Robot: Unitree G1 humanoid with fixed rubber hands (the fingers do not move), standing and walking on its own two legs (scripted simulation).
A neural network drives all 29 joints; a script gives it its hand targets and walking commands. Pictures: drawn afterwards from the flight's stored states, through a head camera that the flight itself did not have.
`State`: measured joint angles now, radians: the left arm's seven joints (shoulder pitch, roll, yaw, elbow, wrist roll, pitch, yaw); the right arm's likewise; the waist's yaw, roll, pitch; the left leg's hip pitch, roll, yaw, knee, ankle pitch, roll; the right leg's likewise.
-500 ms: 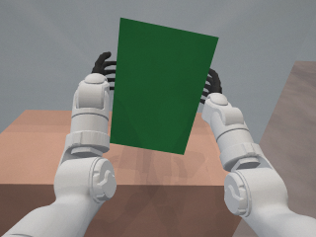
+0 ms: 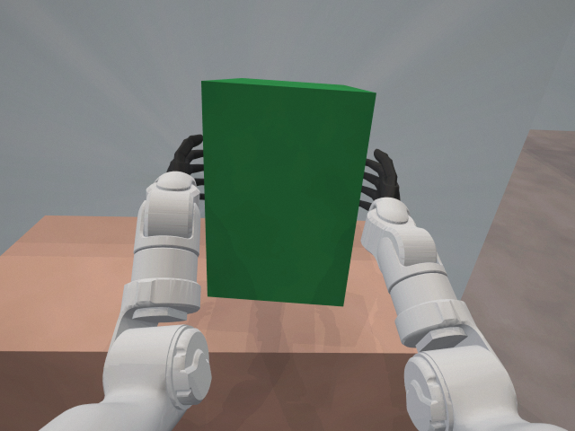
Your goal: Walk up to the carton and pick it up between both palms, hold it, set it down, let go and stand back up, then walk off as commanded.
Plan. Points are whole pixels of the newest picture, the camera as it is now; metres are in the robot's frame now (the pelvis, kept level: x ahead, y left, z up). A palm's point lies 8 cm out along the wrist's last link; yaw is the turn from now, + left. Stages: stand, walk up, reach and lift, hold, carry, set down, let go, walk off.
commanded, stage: set down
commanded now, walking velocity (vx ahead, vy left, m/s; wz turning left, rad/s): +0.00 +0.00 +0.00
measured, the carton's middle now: (285, 175) +0.46 +0.01 +0.22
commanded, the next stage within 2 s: none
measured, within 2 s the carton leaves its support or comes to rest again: neither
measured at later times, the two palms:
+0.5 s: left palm (199, 222) +0.38 +0.14 +0.18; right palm (382, 230) +0.37 -0.14 +0.18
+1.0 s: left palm (199, 235) +0.38 +0.15 +0.15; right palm (374, 247) +0.37 -0.13 +0.14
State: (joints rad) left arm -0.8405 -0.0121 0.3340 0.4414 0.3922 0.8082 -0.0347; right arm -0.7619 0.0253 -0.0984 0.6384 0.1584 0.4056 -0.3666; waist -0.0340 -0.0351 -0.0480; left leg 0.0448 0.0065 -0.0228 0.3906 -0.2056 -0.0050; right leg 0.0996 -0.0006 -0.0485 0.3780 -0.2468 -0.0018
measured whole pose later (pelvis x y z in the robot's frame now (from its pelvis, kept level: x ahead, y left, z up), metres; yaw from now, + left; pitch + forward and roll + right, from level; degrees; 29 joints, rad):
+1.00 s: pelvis +0.02 +0.00 +0.00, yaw -1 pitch -10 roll +0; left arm -0.64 -0.04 0.29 0.45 0.37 0.59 0.00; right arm -0.62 0.10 -0.18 0.72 0.02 0.10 -0.27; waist -0.03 -0.05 0.04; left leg 0.02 0.01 0.00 0.39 -0.23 -0.01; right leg 0.07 0.00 -0.03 0.38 -0.26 0.00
